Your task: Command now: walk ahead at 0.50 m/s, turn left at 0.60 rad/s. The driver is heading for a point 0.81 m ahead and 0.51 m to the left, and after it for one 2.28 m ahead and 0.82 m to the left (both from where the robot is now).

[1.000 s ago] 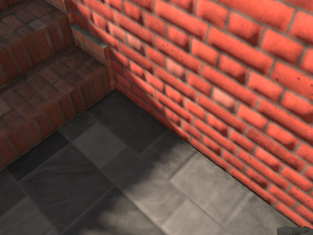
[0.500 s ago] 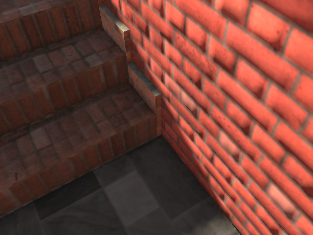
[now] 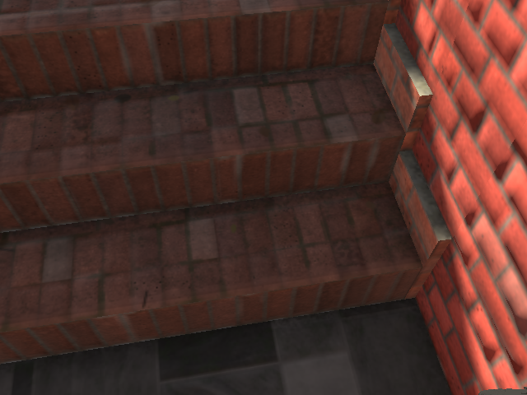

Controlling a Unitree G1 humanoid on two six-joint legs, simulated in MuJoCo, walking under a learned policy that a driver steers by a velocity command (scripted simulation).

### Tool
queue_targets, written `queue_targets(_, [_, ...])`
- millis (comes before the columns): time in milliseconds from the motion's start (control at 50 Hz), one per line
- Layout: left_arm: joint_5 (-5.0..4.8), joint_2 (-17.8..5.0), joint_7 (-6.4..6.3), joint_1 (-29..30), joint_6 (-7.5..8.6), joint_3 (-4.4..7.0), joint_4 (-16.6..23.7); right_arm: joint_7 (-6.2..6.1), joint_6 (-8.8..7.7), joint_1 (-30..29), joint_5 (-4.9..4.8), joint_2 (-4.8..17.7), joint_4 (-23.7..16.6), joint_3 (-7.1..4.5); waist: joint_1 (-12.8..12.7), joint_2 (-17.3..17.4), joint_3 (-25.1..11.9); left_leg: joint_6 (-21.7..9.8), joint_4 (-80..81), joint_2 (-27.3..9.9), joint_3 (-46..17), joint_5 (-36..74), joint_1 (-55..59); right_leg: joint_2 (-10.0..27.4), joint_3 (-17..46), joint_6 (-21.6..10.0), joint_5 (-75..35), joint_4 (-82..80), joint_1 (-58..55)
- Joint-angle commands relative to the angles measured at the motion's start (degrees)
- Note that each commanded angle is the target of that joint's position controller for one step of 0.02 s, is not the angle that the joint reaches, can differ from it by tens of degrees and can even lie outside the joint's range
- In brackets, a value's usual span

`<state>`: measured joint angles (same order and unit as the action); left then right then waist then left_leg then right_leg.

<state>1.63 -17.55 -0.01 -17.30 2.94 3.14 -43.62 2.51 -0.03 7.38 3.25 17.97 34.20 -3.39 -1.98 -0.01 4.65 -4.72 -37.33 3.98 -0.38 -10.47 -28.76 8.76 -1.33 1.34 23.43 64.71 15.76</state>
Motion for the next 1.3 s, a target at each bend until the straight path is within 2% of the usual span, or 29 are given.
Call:
queue_targets(20, [0.11,-6.3,-0.15,-1.3,1.09,0.88,4.3,-2.19,-1.15,7.6,-0.67,9.4,-2.1,-3.66,3.9,3.1,-10.5,-7.0,19.3,-14.9,-25.1,-1.4,26.3,0.0,5.1,-2.2,-8.8,7.3,20.9])
queue_targets(40, [0.98,-5.9,-0.74,-1.7,0.6,0.68,3.9,-2.94,-1.23,6.9,-1.05,7.4,-1.4,-2.66,2.6,4.9,-9.5,-6.5,19.4,-13.0,-21.8,5.9,22.1,-0.5,4.7,-2.2,-8.4,4.8,17.2])
queue_targets(80, [1.56,-5.3,-0.88,-0.1,-0.8,0.19,3.9,-2.52,-2.38,9.4,-1.47,7.4,1.3,-2.02,1.8,4.4,-9.4,-7.4,19.9,-12.5,-20.3,19.7,19.6,-2.3,3.6,-1.8,-6.0,1.1,12.8])
queue_targets(120, [0.54,-4.2,-0.99,2.1,-1.88,-0.56,3.6,-2.11,-3.29,10.7,-1.47,7.0,3.3,-1.8,2.3,4.5,-7.8,-8.0,20.4,-11.3,-19.7,22.6,20.4,-3.3,3.0,-0.7,-6.1,-4.6,13.6])
queue_targets(200, [0.87,-4.5,-0.86,10.2,-1.56,-0.87,4.8,-2.23,-4.16,16.2,-3.34,9.7,7.6,-2.55,5.0,4.1,-4.1,-7.3,23.9,-11.7,-21.7,21.3,26.1,-4.0,4.3,0.8,-15.0,-15.2,20.1])
queue_targets(320, [-0.37,-3.4,-1.37,19.3,-0.72,-1.53,5.9,-2.48,-4.53,19.7,-3.06,9.1,12.0,-2.66,7.8,4.6,-2.2,-4.7,18.7,-7.8,-20.3,32.4,25.8,-8.1,3.4,0.8,-20.7,-30.2,15.1])
queue_targets(360, [-0.12,-5.2,-2.01,16.6,-0.07,-1.28,5.1,-2.93,-3.94,18.0,-2.88,9.3,12.2,-2.93,6.2,4.1,-4.1,-2.3,13.5,-5.7,-20.4,38.0,22.9,-10.2,3.3,-0.2,-20.7,-34.2,7.0])
queue_targets(380, [-0.62,-4.9,-2.78,9.8,-0.1,-1.14,2.5,-3.03,-4.18,16.4,-2.62,8.0,12.3,-2.58,3.6,6.6,-6.9,-1.6,7.3,-5.3,-20.9,42.3,20.3,-11.0,3.9,-1.3,-20.8,-32.5,-0.9])
queue_targets(400, [0.63,-6.3,-3.44,4.8,0.21,-0.71,1.5,-3.1,-4.03,12.9,-3.58,8.0,11.2,-2.65,-0.1,4.2,-7.7,0.0,0.4,-2.2,-20.9,42.8,17.7,-10.1,4.0,-2.8,-24.3,-37.6,-5.8])
queue_targets(420, [1.77,-8.8,-4.13,-2.7,0.8,0.35,-0.2,-3.3,-4.58,10.0,-4.99,6.5,10.2,-2.05,-4.5,1.0,-10.2,1.7,-10.7,1.1,-19.8,33.3,8.4,-3.8,8.9,-4.7,-35.1,-40.2,-18.4])
queue_targets(440, [2.16,-14.2,-3.91,-6.8,0.82,1.52,0.2,-3.9,-4.49,16.5,-6.06,1.1,9.2,-0.84,-3.2,-12.9,-18.4,3.3,-32.1,8.8,-11.8,-12.3,0.8,16.8,23.7,-12.8,-67.3,-37.6,-29.1])
queue_targets(460, [-0.71,-11.1,-3.83,-4.2,-0.56,1.48,0.1,-4.54,-3.51,21.0,-3.77,5.0,10.0,-1.15,0.9,-12.8,-24.9,3.2,-36.2,6.3,-9.4,-26.4,-0.1,22.3,30.5,-18.0,-64.0,-39.4,-26.8])
queue_targets(500, [-1.49,-5.7,-3.83,5.9,-1.3,0.14,2.2,-4.23,-0.96,17.2,-1.38,6.9,11.4,-1.92,3.2,-5.4,-11.3,5.2,-35.2,1.8,-7.1,-21.1,0.0,13.0,19.5,-15.2,-45.1,-44.6,-12.8])
queue_targets(540, [-1.04,-5.0,-4.62,9.5,-2.07,-0.16,2.1,-3.07,1.4,14.4,-1.21,5.4,10.9,-1.95,3.9,-6.9,-7.0,6.3,-33.9,1.0,-4.4,-17.5,1.1,8.2,12.2,-14.1,-39.3,-47.4,-6.6])
queue_targets(620, [-0.93,-7.6,-3.93,6.9,-2.57,0.63,-2.3,-2.0,2.73,11.8,-1.48,1.6,9.3,-0.01,4.4,-7.5,-8.0,5.8,-24.4,-0.3,-1.6,-15.5,4.1,8.1,4.8,-13.3,-45.2,-46.2,-6.3])
queue_targets(680, [-0.93,-6.9,-2.73,9.0,-2.13,0.56,-2.3,-0.54,3.2,10.3,-1.78,2.5,8.9,0.55,4.4,-12.8,-8.9,4.8,-12.1,-2.6,-1.1,-11.0,10.8,7.4,0.2,-10.9,-41.5,-45.4,-3.0])
queue_targets(720, [-2.15,-8.3,-2.56,5.3,-1.69,1.09,-3.6,-0.76,3.06,6.1,-1.09,1.8,7.6,1.06,2.7,-11.3,-9.4,4.1,-6.1,-2.4,2.1,-8.9,11.8,9.3,-0.3,-9.7,-34.6,-43.4,-4.4])
queue_targets(760, [-2.02,-9.8,-2.59,5.1,-2.34,1.58,-3.6,-0.94,2.92,4.7,-0.74,1.9,7.1,0.92,3.1,-9.9,-7.8,3.4,0.8,-2.2,3.8,-6.3,16.2,9.5,-1.4,-7.7,-24.6,-41.0,-0.6])
queue_targets(800, [-0.55,-8.4,-1.63,4.2,-2.76,1.92,-3.2,-1.07,3.2,7.5,-1.33,4.7,7.1,-0.4,5.3,-3.6,-7.0,2.0,10.2,-3.2,-1.3,-3.4,23.2,5.1,-5.4,-2.4,-8.1,-28.7,7.3])
queue_targets(820, [0.31,-3.8,-0.58,1.2,-3.73,0.92,-2.1,-1.61,3.03,7.2,-2.02,9.3,5.2,-1.0,3.9,16.8,-5.9,-1.4,18.0,-16.3,-21.8,5.0,26.6,-2.7,-11.2,2.1,12.8,-8.7,20.5])
queue_targets(840, [-0.34,-3.7,-1.8,3.7,-4.53,0.57,0.6,-1.98,3.54,9.3,-2.51,15.4,3.9,-2.81,7.0,20.7,-8.8,-8.7,21.1,-23.3,-28.9,14.2,18.6,-6.0,-2.2,2.9,13.6,-3.0,19.8])
queue_targets(860, [-1.36,-7.0,-4.02,10.6,-3.86,2.23,2.7,-3.57,2.41,4.5,-4.92,11.7,2.1,-2.27,5.7,12.8,-4.2,-14.0,21.3,-19.8,-31.0,11.6,15.5,-8.2,3.4,4.9,13.7,8.1,21.0])
queue_targets(900, [-1.06,-7.7,-5.03,8.4,-2.94,3.2,1.5,-4.83,1.13,-1.0,-5.34,8.2,1.1,-1.37,2.1,5.7,-3.4,-10.3,19.3,-16.4,-22.2,11.4,16.6,-5.6,5.9,4.8,5.1,5.8,23.1])
queue_targets(980, [-1.33,-4.8,-5.13,4.3,-2.52,3.11,-0.6,-5.04,1.27,-1.9,-4.47,6.2,-1.3,-1.36,0.8,5.3,-8.4,-9.1,15.6,-13.0,-17.3,27.5,20.1,-8.0,4.2,5.6,0.2,-0.4,18.2])
queue_targets(1060, [-1.68,-3.6,-3.82,6.4,-2.24,2.6,0.2,-5.47,2.14,-1.2,-4.76,7.2,-2.9,-2.32,2.2,6.6,-9.8,-8.3,15.5,-12.1,-19.8,25.6,22.5,-9.6,4.5,5.5,-1.8,-13.8,12.8])
queue_targets(1100, [-1.31,-1.9,-3.38,3.4,-3.39,1.79,-0.7,-4.52,1.9,-3.1,-4.56,7.0,-4.5,-2.09,2.0,5.5,-9.4,-8.5,16.5,-11.9,-21.8,20.1,16.3,-11.1,3.7,5.6,-2.6,-15.4,6.6])
queue_targets(1140, [-1.43,-3.3,-3.34,7.0,-3.29,2.05,1.3,-3.89,1.68,-3.1,-4.96,7.1,-4.7,-2.21,2.5,6.5,-6.9,-8.6,17.8,-12.2,-26.6,13.8,18.3,-10.7,5.4,4.5,-0.3,-19.8,8.7])
queue_targets(1220, [-2.24,-5.4,-2.78,7.9,-1.23,2.23,3.1,-3.66,1.72,-2.6,-4.64,7.3,-6.5,-3.04,2.6,7.7,-9.3,-8.3,16.6,-11.5,-30.8,17.9,25.2,-10.6,7.5,2.3,1.6,-27.5,7.2])
queue_targets(1300, [-1.92,-5.6,-1.97,4.5,-0.45,1.96,2.3,-4.44,2.36,-4.6,-5.99,8.2,-8.9,-3.86,-0.5,3.9,-11.3,-5.2,13.3,-7.7,-29.1,21.6,22.6,-10.3,5.9,0.0,-9.8,-42.4,-3.8])
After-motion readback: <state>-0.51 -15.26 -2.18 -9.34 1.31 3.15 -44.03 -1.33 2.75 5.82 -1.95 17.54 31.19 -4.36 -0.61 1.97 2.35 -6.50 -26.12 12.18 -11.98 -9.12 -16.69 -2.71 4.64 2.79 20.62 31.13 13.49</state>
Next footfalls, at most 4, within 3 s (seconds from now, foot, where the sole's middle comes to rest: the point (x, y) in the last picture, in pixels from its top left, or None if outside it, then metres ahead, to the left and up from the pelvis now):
0.42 right None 0.39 -0.06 -0.75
0.80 left None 0.26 0.16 -0.75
1.32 right None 0.33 0.01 -0.75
1.64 left None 0.16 0.21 -0.75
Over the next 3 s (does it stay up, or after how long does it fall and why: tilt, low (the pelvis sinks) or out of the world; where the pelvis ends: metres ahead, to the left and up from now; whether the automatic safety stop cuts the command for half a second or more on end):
stays up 0.52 0.49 0.12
